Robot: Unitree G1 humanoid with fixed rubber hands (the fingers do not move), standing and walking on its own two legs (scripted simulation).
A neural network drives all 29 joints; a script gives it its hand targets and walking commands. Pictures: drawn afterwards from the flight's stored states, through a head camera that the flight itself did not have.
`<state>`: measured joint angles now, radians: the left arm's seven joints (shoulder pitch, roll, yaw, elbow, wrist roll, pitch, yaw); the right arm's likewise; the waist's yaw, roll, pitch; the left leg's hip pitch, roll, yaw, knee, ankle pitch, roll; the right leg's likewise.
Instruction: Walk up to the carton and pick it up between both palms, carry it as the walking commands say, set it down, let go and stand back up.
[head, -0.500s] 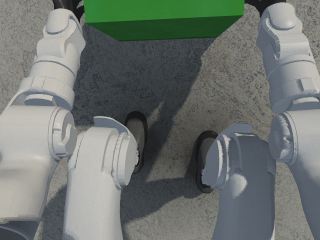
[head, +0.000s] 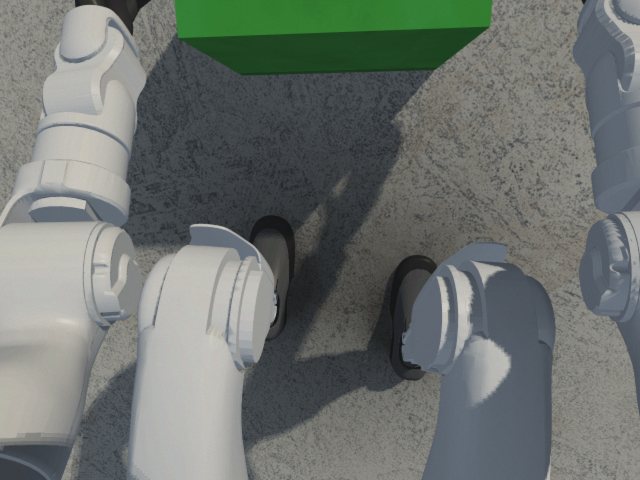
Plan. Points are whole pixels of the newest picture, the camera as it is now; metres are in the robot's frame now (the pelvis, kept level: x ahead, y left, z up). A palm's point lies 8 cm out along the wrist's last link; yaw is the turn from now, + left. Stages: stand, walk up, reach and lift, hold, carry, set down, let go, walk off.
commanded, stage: set down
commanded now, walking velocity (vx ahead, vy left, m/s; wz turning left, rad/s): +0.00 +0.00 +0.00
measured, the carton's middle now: out of the picture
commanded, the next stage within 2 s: let go in 1.26 s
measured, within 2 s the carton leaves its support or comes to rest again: neither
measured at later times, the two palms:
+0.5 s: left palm out of the picture +0.51 +0.26 +0.00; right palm out of the picture +0.58 -0.20 +0.01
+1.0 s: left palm out of the picture +0.51 +0.25 +0.16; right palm out of the picture +0.58 -0.22 +0.16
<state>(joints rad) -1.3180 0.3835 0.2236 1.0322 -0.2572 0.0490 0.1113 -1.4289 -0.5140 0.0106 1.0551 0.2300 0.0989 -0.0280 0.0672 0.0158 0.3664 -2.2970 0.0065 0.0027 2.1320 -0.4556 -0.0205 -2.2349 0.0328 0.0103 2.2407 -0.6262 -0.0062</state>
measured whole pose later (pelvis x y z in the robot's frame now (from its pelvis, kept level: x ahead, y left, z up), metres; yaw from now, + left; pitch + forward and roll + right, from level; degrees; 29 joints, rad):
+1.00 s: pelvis +0.04 +0.00 +0.24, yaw -1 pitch +47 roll +0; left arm -0.94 0.25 0.34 0.66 -0.11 0.21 0.01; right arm -1.12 -0.48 -0.21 0.87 0.05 0.21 0.15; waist 0.10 -0.01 -0.09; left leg -1.74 0.01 0.00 1.25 -0.32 -0.01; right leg -1.70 0.03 0.02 1.32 -0.44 0.00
